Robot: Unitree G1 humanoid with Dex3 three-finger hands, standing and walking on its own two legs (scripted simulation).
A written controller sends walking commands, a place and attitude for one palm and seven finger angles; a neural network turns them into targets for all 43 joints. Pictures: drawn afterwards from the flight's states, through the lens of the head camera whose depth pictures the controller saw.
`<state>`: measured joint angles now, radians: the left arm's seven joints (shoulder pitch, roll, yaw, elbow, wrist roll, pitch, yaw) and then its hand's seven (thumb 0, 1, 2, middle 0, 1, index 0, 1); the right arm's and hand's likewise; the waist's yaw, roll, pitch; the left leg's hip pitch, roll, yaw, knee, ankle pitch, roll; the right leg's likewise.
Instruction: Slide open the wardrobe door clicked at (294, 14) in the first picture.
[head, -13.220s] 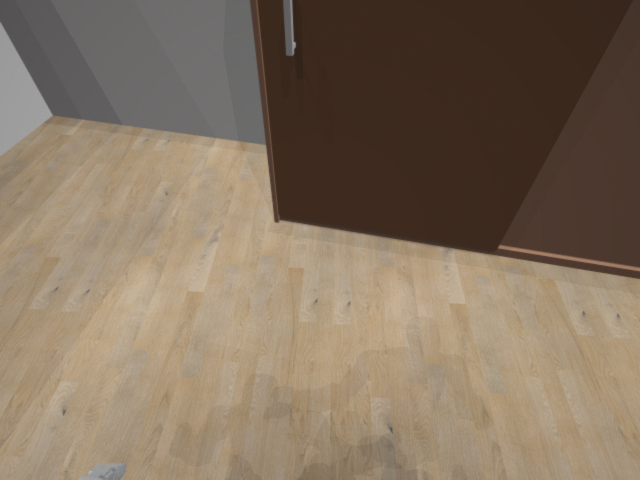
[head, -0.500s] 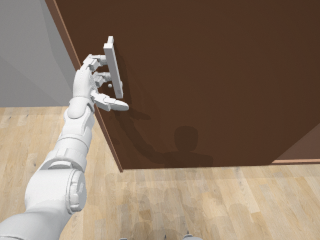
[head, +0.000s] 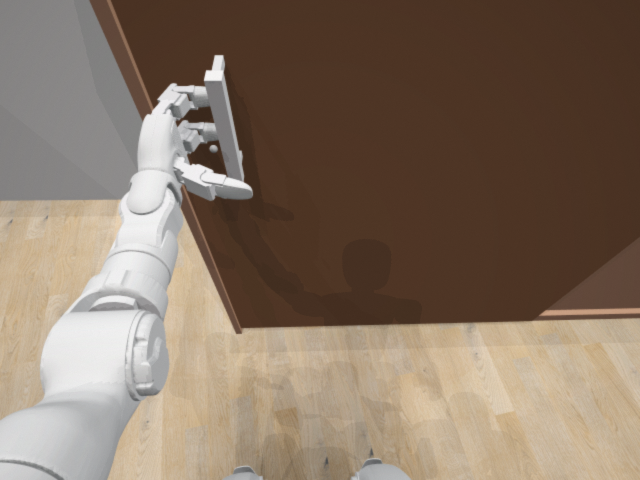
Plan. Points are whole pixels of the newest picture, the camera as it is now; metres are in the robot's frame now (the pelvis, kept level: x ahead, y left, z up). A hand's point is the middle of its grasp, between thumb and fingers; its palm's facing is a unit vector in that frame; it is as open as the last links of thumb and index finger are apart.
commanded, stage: slide the fingers in behind the handle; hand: left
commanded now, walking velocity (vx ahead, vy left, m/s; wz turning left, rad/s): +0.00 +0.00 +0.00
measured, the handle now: (228, 126) +0.54 +0.09 +0.12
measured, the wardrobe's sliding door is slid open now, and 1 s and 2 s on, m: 0.00 0.00 0.00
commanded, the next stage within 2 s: grip the handle and tug to test in 1.86 s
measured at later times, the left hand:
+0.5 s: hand (223, 158) +0.48 +0.09 +0.12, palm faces -0.05 -1.00 +0.00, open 14.0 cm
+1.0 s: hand (243, 155) +0.49 +0.07 +0.12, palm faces -0.05 -1.00 -0.01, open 14.0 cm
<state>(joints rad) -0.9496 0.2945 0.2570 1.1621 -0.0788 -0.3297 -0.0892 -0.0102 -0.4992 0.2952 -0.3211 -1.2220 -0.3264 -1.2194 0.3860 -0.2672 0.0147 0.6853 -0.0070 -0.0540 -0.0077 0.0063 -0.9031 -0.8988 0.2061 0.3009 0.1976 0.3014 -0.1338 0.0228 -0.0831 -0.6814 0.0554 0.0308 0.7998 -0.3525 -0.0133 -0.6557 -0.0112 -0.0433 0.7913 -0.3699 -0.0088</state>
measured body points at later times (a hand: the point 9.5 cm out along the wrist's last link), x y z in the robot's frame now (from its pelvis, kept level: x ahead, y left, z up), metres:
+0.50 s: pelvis +0.00 +0.00 +0.00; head +0.06 +0.00 +0.45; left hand +0.48 +0.15 +0.12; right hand +0.02 -0.25 -0.12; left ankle +0.02 +0.13 -0.70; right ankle +0.01 -0.12 -0.70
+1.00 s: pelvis +0.01 +0.00 +0.00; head +0.07 -0.01 +0.45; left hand +0.48 +0.12 +0.12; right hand +0.04 -0.26 -0.12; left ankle +0.02 +0.13 -0.70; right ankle +0.01 -0.12 -0.70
